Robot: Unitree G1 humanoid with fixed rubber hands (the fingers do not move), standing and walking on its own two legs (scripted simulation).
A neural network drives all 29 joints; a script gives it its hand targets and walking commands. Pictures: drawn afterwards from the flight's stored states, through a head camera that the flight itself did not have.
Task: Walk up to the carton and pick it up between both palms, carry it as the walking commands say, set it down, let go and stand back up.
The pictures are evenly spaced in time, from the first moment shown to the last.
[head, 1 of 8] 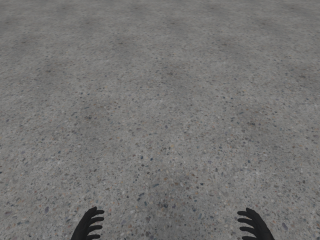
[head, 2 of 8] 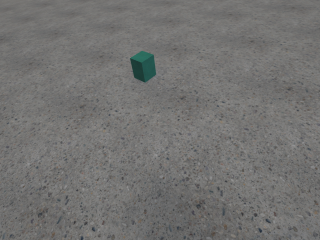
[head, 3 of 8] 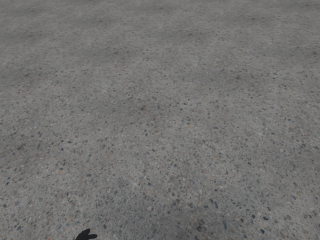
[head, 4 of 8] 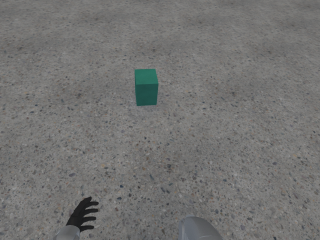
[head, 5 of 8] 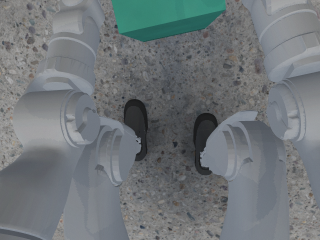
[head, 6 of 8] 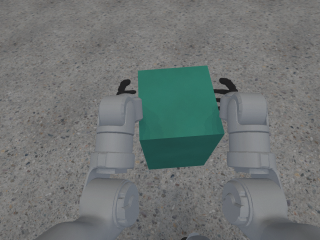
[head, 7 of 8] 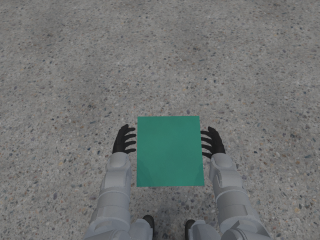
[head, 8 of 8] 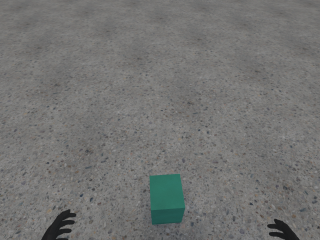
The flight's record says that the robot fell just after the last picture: no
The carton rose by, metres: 0.70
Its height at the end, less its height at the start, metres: +0.00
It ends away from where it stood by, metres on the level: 0.83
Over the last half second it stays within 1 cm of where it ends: yes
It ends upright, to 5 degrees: yes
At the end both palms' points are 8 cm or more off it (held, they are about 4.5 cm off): yes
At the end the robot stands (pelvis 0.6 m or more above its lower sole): yes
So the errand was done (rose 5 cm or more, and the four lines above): yes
